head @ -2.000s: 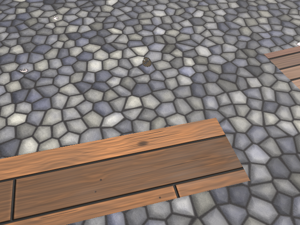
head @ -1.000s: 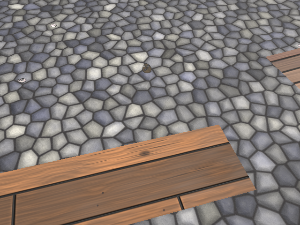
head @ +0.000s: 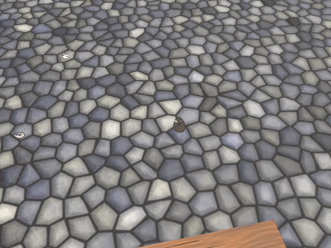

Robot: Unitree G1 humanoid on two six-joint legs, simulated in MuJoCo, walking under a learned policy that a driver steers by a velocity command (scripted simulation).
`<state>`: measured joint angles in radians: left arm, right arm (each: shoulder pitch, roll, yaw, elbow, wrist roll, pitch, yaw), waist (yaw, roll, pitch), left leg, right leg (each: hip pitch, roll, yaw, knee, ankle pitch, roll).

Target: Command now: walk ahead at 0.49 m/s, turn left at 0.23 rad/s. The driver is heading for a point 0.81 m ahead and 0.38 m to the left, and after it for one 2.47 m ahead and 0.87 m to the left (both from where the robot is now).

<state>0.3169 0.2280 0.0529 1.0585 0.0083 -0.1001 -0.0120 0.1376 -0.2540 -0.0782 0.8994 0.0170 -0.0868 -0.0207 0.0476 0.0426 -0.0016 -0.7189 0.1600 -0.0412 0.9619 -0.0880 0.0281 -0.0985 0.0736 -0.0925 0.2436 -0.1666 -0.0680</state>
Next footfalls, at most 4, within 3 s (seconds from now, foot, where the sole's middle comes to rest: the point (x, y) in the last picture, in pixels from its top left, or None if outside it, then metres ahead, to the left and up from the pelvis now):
0.26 left None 0.33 0.17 -0.78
0.74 right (171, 215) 0.65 0.05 -0.78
1.26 left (86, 193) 0.74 0.43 -0.78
1.80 right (113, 151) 0.98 0.35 -0.78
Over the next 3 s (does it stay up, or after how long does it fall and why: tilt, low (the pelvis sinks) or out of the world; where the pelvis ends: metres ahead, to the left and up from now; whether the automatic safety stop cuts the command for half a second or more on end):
stays up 1.42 0.53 0.00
